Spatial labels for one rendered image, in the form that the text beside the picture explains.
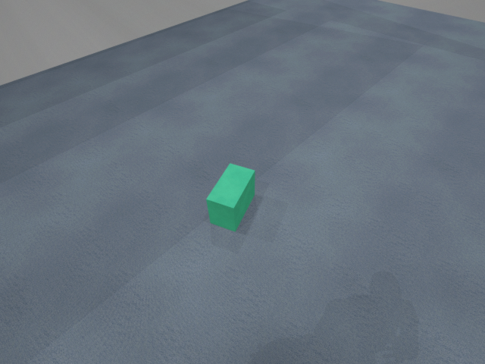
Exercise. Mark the carton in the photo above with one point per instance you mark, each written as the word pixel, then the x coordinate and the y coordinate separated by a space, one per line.
pixel 231 196

